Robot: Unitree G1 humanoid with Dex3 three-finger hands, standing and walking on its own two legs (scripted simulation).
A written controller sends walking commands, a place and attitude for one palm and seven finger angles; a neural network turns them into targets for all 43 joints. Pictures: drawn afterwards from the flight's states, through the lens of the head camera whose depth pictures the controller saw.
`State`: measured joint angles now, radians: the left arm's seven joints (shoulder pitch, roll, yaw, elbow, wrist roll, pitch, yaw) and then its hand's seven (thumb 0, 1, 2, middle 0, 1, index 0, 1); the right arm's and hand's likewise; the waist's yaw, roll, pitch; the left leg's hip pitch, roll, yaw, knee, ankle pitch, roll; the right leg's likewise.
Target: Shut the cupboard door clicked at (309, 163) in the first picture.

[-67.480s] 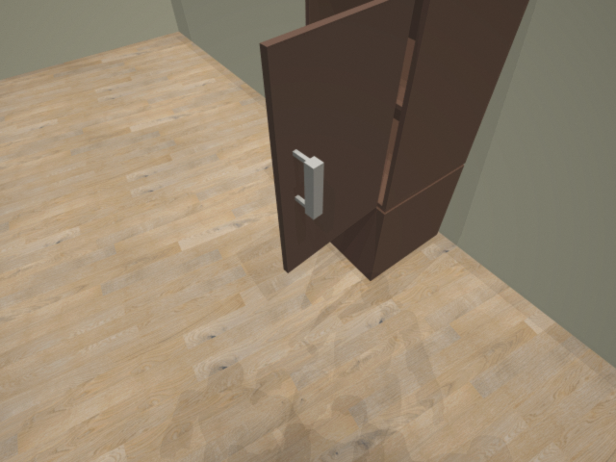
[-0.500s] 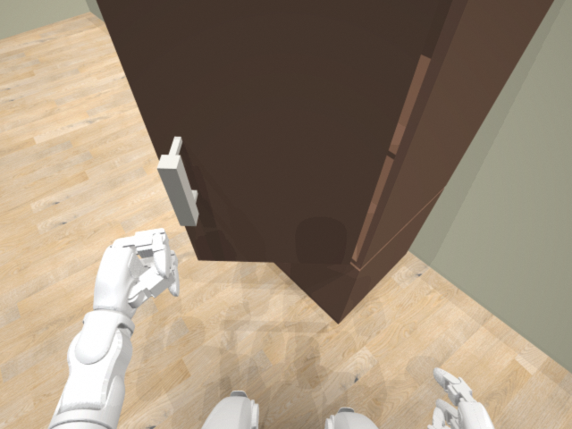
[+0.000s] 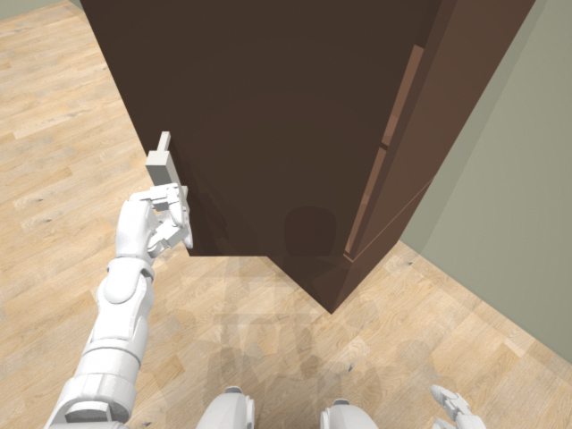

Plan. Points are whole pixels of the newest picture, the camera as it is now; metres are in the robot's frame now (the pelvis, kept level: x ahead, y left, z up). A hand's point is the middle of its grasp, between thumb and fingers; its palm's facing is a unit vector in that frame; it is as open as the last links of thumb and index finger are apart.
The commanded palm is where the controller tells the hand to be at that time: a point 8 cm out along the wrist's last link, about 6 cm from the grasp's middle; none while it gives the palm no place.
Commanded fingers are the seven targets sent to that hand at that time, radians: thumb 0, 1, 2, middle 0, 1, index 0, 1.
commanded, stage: bring the fist close to the handle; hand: left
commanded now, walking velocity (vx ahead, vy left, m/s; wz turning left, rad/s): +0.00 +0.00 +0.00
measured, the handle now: (172, 178) +0.47 +0.19 +0.05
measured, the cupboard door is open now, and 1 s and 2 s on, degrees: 45 37 19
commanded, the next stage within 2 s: push the door shut along its arc in 0.28 s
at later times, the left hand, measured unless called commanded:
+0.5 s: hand (179, 233) +0.37 +0.16 +0.06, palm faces +0.01 -1.00 -0.03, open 3.1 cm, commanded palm +0.35 +0.21 +0.05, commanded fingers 0.00 0.90 0.90 -1.30 -1.50 -1.30 -1.50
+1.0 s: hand (184, 196) +0.43 +0.17 +0.06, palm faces -0.12 -0.99 -0.03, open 2.9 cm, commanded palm +0.43 +0.20 +0.05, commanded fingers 0.00 0.90 0.90 -1.30 -1.50 -1.30 -1.50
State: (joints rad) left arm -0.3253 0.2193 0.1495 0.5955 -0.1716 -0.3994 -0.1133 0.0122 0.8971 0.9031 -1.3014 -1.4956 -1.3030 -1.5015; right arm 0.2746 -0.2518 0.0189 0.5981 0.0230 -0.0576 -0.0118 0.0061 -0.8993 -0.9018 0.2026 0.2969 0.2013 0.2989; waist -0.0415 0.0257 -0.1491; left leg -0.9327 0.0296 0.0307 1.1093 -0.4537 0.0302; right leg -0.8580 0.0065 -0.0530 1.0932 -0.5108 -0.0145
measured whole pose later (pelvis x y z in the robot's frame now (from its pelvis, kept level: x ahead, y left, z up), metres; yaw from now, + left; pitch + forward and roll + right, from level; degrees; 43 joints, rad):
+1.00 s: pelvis -0.02 +0.00 -0.02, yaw +0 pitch +19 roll -3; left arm -0.72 0.38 0.21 1.03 -0.18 -0.43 -0.31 -0.02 0.87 0.94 -1.32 -1.50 -1.31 -1.50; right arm 0.32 -0.28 0.02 0.66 0.04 -0.04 -0.02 0.00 -0.90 -0.90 0.20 0.30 0.20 0.30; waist -0.09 0.04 -0.14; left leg -1.07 0.03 0.00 1.19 -0.45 0.03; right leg -0.98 0.01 -0.08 1.16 -0.51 -0.02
